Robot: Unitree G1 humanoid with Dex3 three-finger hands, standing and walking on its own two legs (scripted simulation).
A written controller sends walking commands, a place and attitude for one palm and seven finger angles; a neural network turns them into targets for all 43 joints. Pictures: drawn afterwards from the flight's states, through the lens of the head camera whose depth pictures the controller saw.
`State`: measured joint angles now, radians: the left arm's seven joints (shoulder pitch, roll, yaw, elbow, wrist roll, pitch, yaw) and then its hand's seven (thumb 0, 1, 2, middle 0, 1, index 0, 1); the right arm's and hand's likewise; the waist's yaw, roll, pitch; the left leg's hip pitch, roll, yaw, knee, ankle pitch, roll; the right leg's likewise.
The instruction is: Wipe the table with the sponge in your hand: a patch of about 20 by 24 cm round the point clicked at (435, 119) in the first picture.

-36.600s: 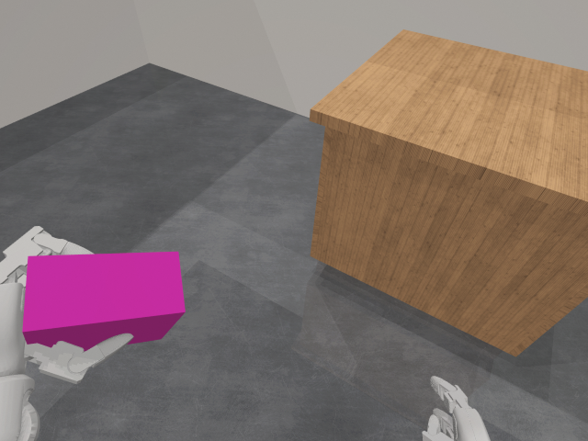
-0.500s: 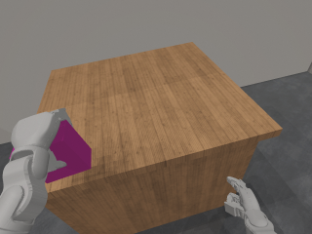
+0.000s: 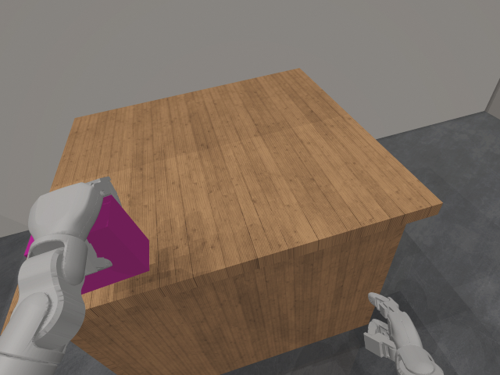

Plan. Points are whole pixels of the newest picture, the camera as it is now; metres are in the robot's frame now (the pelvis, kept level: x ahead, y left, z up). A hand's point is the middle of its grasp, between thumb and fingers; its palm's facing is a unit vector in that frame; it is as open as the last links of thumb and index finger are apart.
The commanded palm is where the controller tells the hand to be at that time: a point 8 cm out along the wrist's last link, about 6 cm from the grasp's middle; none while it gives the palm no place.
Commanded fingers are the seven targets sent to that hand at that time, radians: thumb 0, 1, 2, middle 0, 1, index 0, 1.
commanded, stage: move the sponge above the wiping area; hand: left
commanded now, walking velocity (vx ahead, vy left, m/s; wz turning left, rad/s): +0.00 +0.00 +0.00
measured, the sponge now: (103, 253) +0.25 +0.30 +0.09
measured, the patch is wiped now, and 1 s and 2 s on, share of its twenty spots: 0.00 0.00 0.00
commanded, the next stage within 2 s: none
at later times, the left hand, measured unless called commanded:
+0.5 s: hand (111, 227) +0.27 +0.28 +0.13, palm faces +0.06 -0.08 -1.00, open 10.5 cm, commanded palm +0.24 +0.27 +0.20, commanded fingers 0.00 0.10 1.30 -1.20 -1.60 -1.20 -1.60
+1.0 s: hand (122, 227) +0.29 +0.27 +0.11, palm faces +0.01 -0.09 -1.00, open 10.5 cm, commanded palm +0.26 +0.27 +0.18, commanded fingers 0.00 0.10 1.30 -1.20 -1.60 -1.20 -1.60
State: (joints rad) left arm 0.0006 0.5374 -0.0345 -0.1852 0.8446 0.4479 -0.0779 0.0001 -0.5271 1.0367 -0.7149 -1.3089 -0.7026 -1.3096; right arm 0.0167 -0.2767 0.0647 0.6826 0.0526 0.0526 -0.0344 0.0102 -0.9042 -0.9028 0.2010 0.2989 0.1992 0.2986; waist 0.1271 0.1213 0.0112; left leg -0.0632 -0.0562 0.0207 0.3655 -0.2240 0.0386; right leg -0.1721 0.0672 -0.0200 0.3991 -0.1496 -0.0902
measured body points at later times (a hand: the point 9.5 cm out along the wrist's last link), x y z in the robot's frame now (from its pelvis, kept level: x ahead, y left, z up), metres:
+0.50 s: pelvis +0.01 -0.01 +0.00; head -0.01 -0.07 +0.45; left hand +0.27 +0.28 +0.18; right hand +0.25 -0.21 -0.09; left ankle -0.01 +0.10 -0.74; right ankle +0.05 -0.06 -0.74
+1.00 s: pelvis +0.01 -0.01 +0.00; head +0.00 -0.06 +0.45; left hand +0.28 +0.27 +0.16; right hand +0.26 -0.21 -0.09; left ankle -0.01 +0.10 -0.74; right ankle +0.05 -0.06 -0.74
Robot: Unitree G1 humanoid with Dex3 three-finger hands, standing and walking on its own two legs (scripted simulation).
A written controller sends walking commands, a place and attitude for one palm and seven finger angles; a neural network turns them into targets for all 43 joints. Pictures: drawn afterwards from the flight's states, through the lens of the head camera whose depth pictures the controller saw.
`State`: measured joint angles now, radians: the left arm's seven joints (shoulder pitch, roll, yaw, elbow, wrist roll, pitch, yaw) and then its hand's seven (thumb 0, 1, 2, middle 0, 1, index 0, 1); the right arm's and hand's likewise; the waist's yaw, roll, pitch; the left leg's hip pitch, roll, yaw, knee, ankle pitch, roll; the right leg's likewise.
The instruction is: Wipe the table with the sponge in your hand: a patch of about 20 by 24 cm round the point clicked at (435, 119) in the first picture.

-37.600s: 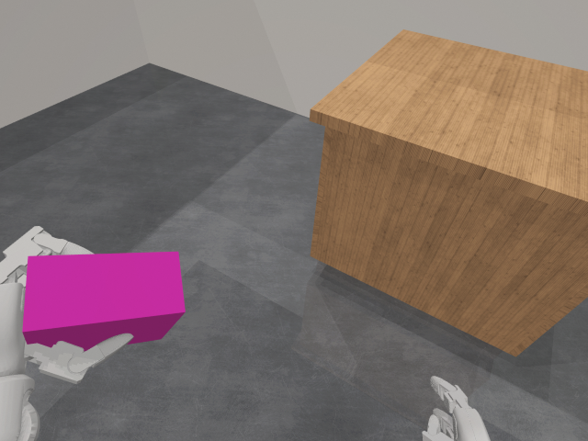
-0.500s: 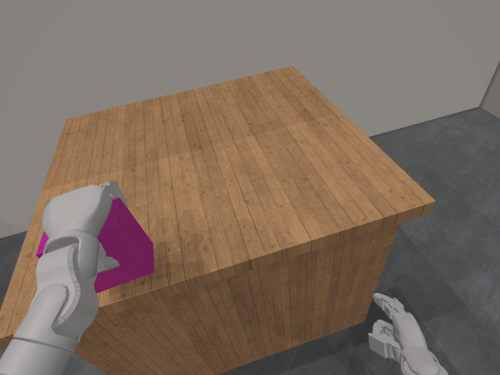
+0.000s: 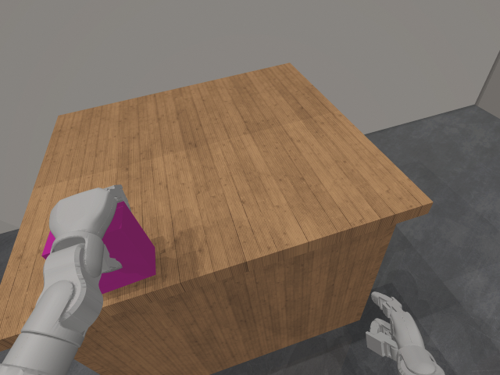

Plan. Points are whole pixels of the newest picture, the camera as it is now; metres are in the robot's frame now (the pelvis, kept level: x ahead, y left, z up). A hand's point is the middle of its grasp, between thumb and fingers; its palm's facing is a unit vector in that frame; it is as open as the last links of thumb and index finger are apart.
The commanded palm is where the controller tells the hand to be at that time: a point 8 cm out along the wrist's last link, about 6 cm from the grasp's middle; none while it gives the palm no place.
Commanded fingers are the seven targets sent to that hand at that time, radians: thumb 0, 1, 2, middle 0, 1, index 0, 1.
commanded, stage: move the sponge above the wiping area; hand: left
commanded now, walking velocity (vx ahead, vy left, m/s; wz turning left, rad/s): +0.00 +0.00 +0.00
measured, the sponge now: (112, 258) +0.27 +0.29 +0.05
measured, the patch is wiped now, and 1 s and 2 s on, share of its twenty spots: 0.00 0.00 0.00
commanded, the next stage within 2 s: lower the sponge onto the table in 1.54 s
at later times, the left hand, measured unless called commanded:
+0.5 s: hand (104, 229) +0.28 +0.28 +0.11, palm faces +0.07 -0.09 -0.99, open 10.5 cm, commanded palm +0.25 +0.28 +0.18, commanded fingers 0.00 0.10 1.30 -1.20 -1.60 -1.20 -1.60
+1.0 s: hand (106, 217) +0.30 +0.29 +0.12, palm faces +0.09 -0.10 -0.99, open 10.5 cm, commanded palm +0.25 +0.28 +0.19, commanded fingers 0.00 0.10 1.30 -1.20 -1.60 -1.20 -1.60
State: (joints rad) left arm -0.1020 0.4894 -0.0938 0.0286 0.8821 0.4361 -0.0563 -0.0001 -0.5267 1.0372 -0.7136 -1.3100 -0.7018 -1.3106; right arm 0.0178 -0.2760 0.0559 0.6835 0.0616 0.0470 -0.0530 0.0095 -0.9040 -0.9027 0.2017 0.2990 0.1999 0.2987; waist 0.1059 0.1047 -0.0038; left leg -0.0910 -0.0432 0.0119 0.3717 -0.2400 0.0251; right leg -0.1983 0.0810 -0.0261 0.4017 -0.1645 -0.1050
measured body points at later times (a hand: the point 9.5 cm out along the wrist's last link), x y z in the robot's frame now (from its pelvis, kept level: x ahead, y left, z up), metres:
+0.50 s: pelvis +0.00 +0.01 +0.00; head -0.01 -0.04 +0.45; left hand +0.27 +0.28 +0.17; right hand +0.24 -0.19 -0.09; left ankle -0.02 +0.11 -0.74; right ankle +0.03 -0.05 -0.74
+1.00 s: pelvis +0.01 +0.02 +0.00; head +0.00 -0.02 +0.45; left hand +0.29 +0.29 +0.18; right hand +0.25 -0.17 -0.09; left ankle -0.02 +0.11 -0.74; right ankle +0.03 -0.05 -0.74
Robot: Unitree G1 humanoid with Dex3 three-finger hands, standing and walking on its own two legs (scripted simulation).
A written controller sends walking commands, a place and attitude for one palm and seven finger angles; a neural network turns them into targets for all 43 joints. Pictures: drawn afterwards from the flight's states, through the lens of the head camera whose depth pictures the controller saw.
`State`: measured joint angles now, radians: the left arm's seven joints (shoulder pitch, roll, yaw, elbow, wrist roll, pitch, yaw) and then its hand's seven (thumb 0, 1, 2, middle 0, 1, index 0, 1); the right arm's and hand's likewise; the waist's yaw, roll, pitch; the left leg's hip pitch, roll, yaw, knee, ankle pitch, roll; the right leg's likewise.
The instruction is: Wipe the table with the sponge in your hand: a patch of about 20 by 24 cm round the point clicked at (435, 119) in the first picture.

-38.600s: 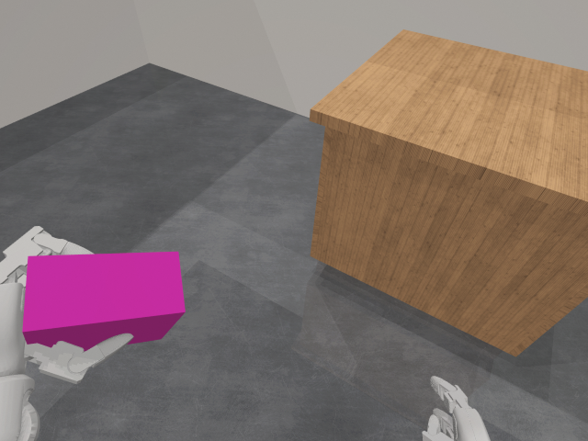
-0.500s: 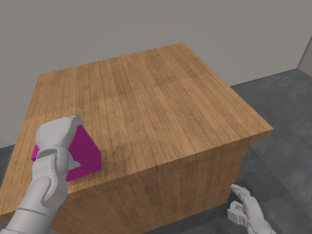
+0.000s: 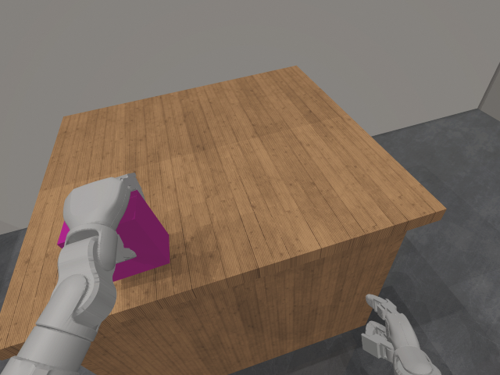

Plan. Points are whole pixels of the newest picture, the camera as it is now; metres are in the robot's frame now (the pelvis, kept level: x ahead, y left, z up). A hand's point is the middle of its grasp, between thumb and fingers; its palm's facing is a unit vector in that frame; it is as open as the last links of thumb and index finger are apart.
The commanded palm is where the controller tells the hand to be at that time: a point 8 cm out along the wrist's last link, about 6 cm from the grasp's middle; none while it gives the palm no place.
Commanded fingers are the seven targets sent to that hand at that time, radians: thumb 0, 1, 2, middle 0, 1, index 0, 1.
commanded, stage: move the sponge above the wiping area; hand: left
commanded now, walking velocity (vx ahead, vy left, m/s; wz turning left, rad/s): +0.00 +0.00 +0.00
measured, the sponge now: (126, 246) +0.28 +0.27 +0.06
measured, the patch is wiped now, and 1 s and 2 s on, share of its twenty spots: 0.00 0.00 0.00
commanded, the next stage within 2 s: lower the sponge onto the table in 0.54 s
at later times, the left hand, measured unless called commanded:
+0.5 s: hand (111, 232) +0.27 +0.26 +0.12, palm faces +0.09 -0.11 -0.99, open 10.5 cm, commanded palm +0.23 +0.27 +0.19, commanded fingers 0.00 0.10 1.30 -1.20 -1.60 -1.20 -1.60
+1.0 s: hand (105, 238) +0.26 +0.27 +0.12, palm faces +0.08 -0.11 -0.99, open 10.5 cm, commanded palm +0.23 +0.26 +0.19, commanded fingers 0.00 0.10 1.30 -1.20 -1.60 -1.20 -1.60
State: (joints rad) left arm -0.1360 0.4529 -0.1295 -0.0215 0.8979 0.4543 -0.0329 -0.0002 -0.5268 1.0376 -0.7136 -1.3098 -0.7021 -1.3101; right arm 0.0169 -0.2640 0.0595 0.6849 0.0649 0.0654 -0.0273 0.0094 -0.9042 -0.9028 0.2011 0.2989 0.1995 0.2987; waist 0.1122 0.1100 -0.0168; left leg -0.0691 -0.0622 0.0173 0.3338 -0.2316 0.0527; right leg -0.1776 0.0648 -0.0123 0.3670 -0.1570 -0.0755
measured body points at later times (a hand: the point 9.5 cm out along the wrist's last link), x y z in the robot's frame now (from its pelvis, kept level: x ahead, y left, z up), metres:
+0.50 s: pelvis +0.00 +0.00 +0.00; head -0.02 -0.04 +0.45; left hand +0.26 +0.27 +0.18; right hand +0.26 -0.17 -0.08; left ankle -0.03 +0.09 -0.75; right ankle +0.03 -0.07 -0.75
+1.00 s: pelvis +0.00 +0.00 +0.00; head -0.02 -0.05 +0.45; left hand +0.25 +0.27 +0.17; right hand +0.24 -0.20 -0.09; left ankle -0.03 +0.09 -0.75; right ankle +0.03 -0.07 -0.75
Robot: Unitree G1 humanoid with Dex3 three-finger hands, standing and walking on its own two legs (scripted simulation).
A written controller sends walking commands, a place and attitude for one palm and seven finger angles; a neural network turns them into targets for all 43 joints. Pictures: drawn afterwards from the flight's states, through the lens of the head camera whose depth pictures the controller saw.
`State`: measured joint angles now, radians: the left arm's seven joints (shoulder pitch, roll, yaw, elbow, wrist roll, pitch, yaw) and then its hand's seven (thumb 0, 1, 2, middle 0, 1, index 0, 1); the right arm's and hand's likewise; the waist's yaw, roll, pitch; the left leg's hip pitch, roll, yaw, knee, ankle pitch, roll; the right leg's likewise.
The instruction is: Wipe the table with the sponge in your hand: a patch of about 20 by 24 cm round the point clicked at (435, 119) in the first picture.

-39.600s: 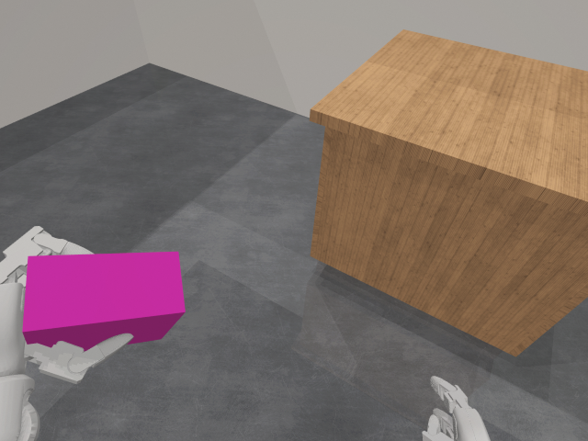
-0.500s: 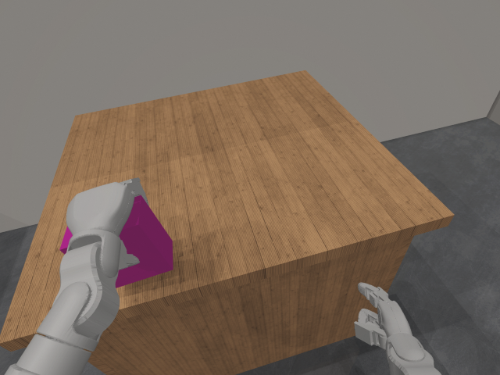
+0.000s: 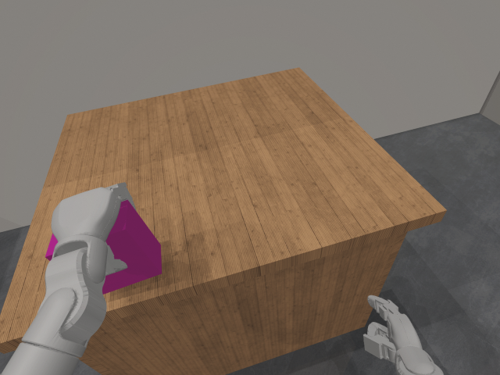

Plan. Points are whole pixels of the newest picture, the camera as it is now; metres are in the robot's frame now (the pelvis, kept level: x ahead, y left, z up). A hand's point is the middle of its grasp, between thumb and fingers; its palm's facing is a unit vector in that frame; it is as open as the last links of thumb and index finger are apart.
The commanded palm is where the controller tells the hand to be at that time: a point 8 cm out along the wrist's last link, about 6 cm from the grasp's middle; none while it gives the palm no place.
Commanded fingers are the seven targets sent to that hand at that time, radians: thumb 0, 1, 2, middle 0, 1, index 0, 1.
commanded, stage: lower the sponge onto the table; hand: left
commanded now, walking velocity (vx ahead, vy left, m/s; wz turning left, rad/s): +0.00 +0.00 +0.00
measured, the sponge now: (117, 257) +0.26 +0.28 +0.06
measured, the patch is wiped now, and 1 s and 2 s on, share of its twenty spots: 0.00 0.00 0.40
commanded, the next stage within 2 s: wipe forward along the first lane in 0.70 s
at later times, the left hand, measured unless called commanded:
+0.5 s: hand (123, 237) +0.28 +0.26 +0.10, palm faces +0.03 -0.11 -0.99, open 10.5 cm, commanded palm +0.24 +0.26 +0.16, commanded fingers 0.00 0.10 1.30 -1.20 -1.60 -1.20 -1.60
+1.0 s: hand (122, 241) +0.27 +0.27 +0.09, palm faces +0.02 -0.08 -1.00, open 10.5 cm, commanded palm +0.25 +0.27 +0.14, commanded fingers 0.00 0.10 1.30 -1.20 -1.60 -1.20 -1.60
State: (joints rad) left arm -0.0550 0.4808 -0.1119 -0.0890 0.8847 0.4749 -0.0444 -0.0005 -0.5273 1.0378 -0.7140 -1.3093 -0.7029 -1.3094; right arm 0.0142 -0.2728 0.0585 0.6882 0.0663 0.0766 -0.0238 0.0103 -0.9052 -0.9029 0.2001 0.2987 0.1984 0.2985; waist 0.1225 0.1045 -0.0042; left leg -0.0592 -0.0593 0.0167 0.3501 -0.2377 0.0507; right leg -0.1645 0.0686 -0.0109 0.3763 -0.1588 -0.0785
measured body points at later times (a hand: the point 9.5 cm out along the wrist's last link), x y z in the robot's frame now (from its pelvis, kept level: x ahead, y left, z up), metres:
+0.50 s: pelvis +0.00 -0.01 +0.00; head -0.01 -0.05 +0.45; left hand +0.27 +0.26 +0.15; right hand +0.24 -0.20 -0.09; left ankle -0.03 +0.09 -0.74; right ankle +0.03 -0.07 -0.74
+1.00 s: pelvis +0.00 -0.01 +0.00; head -0.01 -0.06 +0.45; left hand +0.27 +0.27 +0.14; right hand +0.25 -0.22 -0.09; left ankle -0.03 +0.09 -0.74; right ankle +0.03 -0.07 -0.74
